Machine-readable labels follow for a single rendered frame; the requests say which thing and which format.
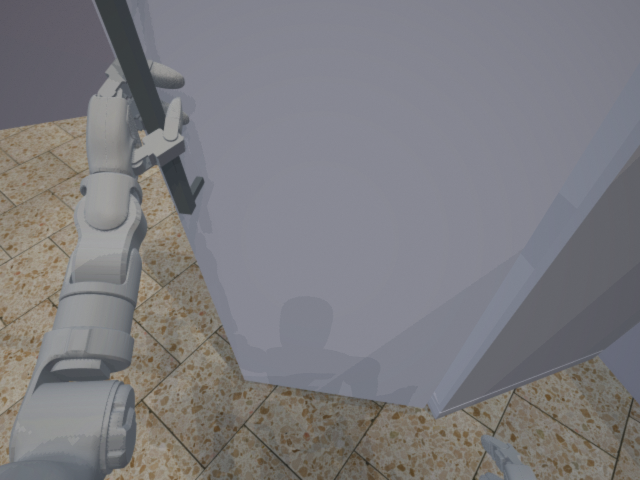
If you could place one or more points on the handle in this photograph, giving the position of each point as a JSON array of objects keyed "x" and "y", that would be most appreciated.
[{"x": 124, "y": 38}]

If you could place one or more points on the robot left forearm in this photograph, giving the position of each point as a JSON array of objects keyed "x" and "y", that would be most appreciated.
[{"x": 91, "y": 337}]

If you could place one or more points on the left robot upper arm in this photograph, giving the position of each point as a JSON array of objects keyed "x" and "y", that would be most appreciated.
[{"x": 74, "y": 431}]

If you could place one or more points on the robot left hand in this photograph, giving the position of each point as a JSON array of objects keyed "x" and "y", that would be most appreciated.
[{"x": 113, "y": 123}]

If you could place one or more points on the robot right hand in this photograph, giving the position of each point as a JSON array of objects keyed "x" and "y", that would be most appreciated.
[{"x": 507, "y": 459}]

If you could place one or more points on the fridge door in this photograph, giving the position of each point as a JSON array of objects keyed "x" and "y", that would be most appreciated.
[{"x": 374, "y": 168}]

